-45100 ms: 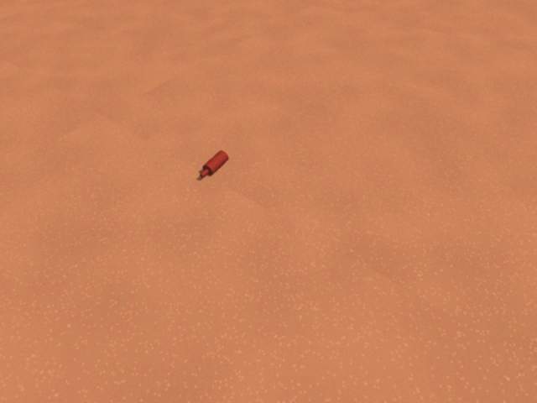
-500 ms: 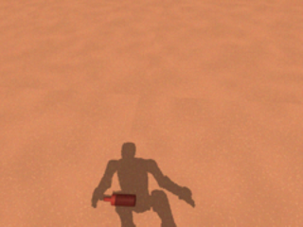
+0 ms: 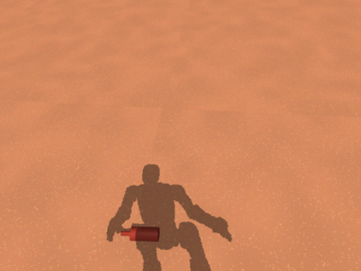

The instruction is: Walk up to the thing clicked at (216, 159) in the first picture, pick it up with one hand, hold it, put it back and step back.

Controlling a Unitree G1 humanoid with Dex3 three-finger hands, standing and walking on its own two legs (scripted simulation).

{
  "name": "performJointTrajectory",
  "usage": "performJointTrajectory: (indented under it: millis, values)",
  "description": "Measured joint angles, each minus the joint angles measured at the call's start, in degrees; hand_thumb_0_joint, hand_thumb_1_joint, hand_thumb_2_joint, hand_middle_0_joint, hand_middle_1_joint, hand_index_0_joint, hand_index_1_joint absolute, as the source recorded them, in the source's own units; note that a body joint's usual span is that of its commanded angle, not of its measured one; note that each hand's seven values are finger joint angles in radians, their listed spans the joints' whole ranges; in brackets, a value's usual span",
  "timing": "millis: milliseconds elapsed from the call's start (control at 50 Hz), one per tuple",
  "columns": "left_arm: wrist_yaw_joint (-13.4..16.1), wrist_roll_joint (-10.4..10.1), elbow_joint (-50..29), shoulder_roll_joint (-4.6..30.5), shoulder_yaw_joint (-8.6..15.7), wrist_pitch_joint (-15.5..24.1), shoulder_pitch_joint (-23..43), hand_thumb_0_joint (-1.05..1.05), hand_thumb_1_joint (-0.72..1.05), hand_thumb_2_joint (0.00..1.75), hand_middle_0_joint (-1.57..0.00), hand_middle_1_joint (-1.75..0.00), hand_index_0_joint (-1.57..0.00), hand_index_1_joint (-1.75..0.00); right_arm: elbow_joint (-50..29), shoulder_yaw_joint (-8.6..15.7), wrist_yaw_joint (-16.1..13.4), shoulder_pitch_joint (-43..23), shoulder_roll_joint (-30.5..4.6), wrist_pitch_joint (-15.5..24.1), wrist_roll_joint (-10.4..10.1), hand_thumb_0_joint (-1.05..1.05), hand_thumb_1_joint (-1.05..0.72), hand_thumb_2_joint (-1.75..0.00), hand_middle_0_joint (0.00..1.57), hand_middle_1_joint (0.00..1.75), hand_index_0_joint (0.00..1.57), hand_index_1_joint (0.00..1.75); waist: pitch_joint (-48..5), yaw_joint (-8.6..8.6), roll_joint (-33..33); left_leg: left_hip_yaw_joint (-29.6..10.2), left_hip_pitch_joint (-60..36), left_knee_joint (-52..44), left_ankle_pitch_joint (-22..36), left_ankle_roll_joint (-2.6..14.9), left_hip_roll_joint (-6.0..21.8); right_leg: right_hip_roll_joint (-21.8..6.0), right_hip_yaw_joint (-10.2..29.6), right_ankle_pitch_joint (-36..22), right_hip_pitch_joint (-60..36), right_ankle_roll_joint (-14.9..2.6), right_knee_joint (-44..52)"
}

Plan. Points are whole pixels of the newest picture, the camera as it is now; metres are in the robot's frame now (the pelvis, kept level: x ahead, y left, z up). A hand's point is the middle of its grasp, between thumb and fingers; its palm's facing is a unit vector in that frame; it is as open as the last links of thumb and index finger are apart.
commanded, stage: step back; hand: left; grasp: from above
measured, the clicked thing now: (140, 233) +0.46 +0.26 -0.74
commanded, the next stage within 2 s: none
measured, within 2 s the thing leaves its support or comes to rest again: neither
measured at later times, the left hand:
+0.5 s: hand out of the picture +0.06 +0.30 -0.18, palm faces -0.11 -0.93 -0.35, open 7.4 cm
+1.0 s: hand out of the picture -0.04 +0.28 -0.15, palm faces -0.04 -0.92 -0.40, open 7.4 cm
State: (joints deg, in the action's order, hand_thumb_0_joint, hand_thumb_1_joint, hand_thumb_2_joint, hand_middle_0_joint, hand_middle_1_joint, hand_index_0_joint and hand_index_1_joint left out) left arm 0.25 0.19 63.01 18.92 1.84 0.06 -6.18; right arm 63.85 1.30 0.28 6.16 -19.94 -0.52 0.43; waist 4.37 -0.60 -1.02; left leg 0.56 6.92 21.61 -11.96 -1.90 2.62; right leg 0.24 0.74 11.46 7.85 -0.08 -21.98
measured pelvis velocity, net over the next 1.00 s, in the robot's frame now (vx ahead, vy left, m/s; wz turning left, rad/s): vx -0.20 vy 0.04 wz -0.02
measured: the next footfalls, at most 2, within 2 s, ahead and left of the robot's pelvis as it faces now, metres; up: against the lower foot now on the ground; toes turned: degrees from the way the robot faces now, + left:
right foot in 0.64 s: -0.08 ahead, -0.07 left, +0.00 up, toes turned -1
left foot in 1.06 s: -0.19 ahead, +0.16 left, +0.00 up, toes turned -3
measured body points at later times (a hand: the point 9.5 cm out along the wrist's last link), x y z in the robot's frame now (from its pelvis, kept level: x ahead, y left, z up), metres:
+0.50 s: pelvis -0.08 +0.05 -0.01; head +0.00 +0.07 +0.43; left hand +0.06 +0.35 -0.15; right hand -0.02 -0.27 -0.12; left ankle -0.06 +0.14 -0.75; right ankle -0.11 -0.09 -0.68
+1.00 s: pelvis -0.20 +0.04 -0.02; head -0.13 +0.02 +0.43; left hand -0.04 +0.33 -0.12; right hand -0.12 -0.29 -0.14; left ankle -0.23 +0.17 -0.72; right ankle -0.12 -0.07 -0.75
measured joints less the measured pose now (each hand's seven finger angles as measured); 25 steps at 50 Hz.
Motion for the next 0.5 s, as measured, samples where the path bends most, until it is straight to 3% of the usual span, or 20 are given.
performJointTrajectory:
  millis: [80, 160, 180, 220, 260, 300, 340, 400, 500]
  values:
    - [0.26, -0.09, -3.28, 1.17, 0.88, -0.65, 1.57, 0.01, 0.90, 0.90, -0.21, -0.30, -0.21, -0.30, -2.91, 0.80, 0.01, -1.85, -1.35, -0.85, -0.51, 0.01, -0.90, -0.90, 0.20, 0.29, 0.20, 0.30, 3.49, -0.09, 0.00, -0.48, 5.70, 8.50, -1.96, 1.78, -0.31, 0.04, 0.19, 0.33, 3.47, -0.10, -3.41]
    - [0.34, 1.06, -6.43, 2.43, 1.28, -1.76, 2.49, 0.01, 0.90, 0.90, -0.21, -0.30, -0.21, -0.30, -5.71, 1.78, 0.26, -1.77, -2.57, -1.72, -0.37, 0.01, -0.90, -0.90, 0.20, 0.29, 0.20, 0.30, 4.98, 0.02, 1.70, -0.98, 9.53, 19.14, -12.91, 3.56, -3.76, -1.58, 1.72, 0.73, 7.53, 0.65, -6.94]
    - [0.37, 1.25, -7.10, 2.81, 1.29, -2.03, 2.79, 0.01, 0.90, 0.90, -0.21, -0.30, -0.21, -0.30, -6.28, 1.96, 0.35, -1.31, -2.78, -1.70, -0.39, 0.01, -0.90, -0.90, 0.20, 0.29, 0.20, 0.30, 5.02, -0.20, 2.07, -0.89, 9.39, 19.28, -12.75, 3.83, -4.14, -1.93, 1.82, 0.94, 8.54, 0.99, -7.91]
    - [0.47, 1.24, -8.43, 3.45, 1.21, -2.61, 3.48, 0.01, 0.90, 0.90, -0.21, -0.30, -0.21, -0.30, -7.23, 2.24, 0.39, 0.07, -3.38, -1.40, -0.15, 0.00, -0.90, -0.90, 0.20, 0.29, 0.20, 0.30, 4.68, -0.78, 1.96, -0.92, 7.55, 14.39, -6.04, 3.94, -3.60, -1.95, 1.41, 1.87, 10.97, 1.78, -10.69]
    - [0.85, 0.78, -9.52, 4.47, 1.44, -3.23, 5.11, 0.01, 0.90, 0.90, -0.21, -0.30, -0.21, -0.30, -7.30, 2.67, 0.05, 0.51, -2.66, -1.08, 0.62, 0.00, -0.90, -0.90, 0.20, 0.29, 0.20, 0.30, 6.03, -0.50, 3.64, -0.31, 7.25, 13.76, -8.50, 4.00, -4.46, -1.51, 4.13, 6.40, 13.95, 0.20, -16.59]
    - [1.54, 0.71, -10.58, 5.08, 1.71, -3.71, 5.71, 0.01, 0.90, 0.90, -0.21, -0.30, -0.21, -0.30, -7.61, 2.39, 0.00, 1.00, -1.37, -1.03, 1.14, 0.00, -0.90, -0.90, 0.20, 0.29, 0.20, 0.30, 7.39, -0.11, 4.98, 0.49, 7.09, 13.74, -7.99, 4.34, -4.54, 1.49, 7.57, 14.83, 16.31, -0.92, -24.73]
    - [1.90, 0.75, -10.93, 4.89, 1.56, -3.99, 5.42, 0.01, 0.90, 0.90, -0.20, -0.30, -0.20, -0.29, -8.26, 2.18, -0.14, 1.94, -0.49, -1.07, 1.33, 0.01, -0.90, -0.90, 0.20, 0.29, 0.20, 0.30, 7.42, -0.97, 4.72, -0.02, 7.05, 12.45, -6.70, 4.50, -3.93, 4.76, 8.71, 18.53, 17.90, -1.37, -32.00]
    - [1.65, 0.46, -11.57, 4.19, 1.15, -4.17, 4.17, 0.01, 0.91, 0.90, -0.20, -0.30, -0.20, -0.29, -9.12, 1.93, -0.81, 2.71, 0.01, -1.18, 1.44, 0.01, -0.90, -0.90, 0.20, 0.30, 0.21, 0.30, 6.87, -1.18, 4.30, 0.44, 7.08, 9.97, -4.69, 4.75, -3.53, 6.97, 9.33, 16.78, 19.28, -1.37, -39.95]
    - [1.04, 0.90, -12.39, 3.11, 1.41, -3.99, 1.15, 0.01, 0.90, 0.90, -0.20, -0.30, -0.21, -0.29, -11.34, 1.95, -1.73, 2.26, 0.31, -0.59, 0.85, 0.01, -0.90, -0.90, 0.20, 0.30, 0.21, 0.30, 7.26, -0.83, 3.84, 2.50, 7.50, 9.90, -3.79, 5.07, -3.52, 5.53, 8.40, 15.15, 15.57, 0.26, -37.62]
